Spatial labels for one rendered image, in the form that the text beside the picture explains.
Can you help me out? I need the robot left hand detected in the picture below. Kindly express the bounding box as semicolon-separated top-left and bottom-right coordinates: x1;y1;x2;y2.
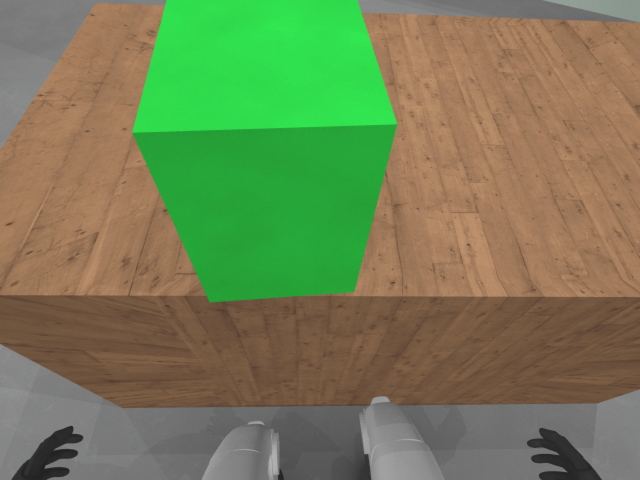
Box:
11;426;83;480

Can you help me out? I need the robot right thigh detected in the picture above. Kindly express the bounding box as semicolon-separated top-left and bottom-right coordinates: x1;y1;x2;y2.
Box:
359;402;445;480

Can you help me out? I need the robot thigh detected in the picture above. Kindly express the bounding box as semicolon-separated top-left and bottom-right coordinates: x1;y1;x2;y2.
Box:
202;424;279;480
359;402;445;480

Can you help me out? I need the pedestal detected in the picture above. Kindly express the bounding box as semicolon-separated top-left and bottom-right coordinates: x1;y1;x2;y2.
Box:
0;3;640;408

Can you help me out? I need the robot left thigh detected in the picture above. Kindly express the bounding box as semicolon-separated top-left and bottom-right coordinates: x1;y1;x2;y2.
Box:
202;424;279;480

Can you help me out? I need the robot right hand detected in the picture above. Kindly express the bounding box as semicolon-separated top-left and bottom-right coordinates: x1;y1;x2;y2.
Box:
527;428;602;480

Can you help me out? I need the carton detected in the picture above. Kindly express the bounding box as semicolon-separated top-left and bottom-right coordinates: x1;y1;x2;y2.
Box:
132;0;397;302

